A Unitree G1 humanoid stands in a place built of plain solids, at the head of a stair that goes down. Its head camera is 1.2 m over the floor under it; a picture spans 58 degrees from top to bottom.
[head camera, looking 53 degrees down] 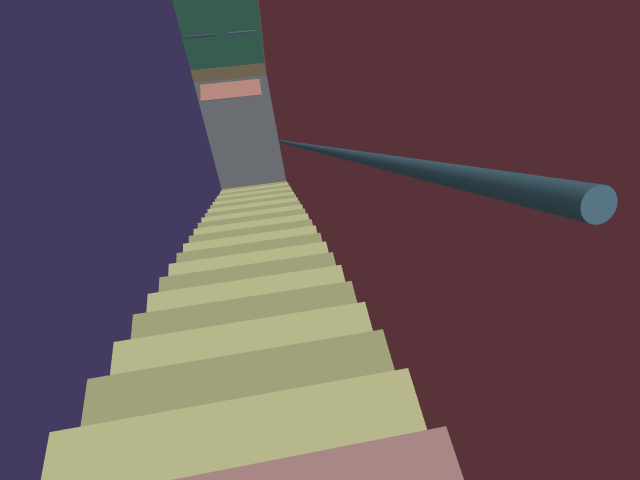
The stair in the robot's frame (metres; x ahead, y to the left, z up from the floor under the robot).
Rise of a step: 0.19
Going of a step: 0.23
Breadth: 1.12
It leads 10 degrees to the left of straight ahead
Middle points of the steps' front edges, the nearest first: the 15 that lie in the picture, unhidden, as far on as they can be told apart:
0.19 0.22 0.00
0.42 0.26 -0.19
0.65 0.30 -0.38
0.88 0.35 -0.57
1.11 0.39 -0.76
1.34 0.43 -0.95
1.56 0.47 -1.13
1.79 0.51 -1.32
2.02 0.55 -1.51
2.25 0.59 -1.70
2.48 0.63 -1.89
2.71 0.67 -2.08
2.94 0.71 -2.27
3.16 0.75 -2.46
3.39 0.80 -2.65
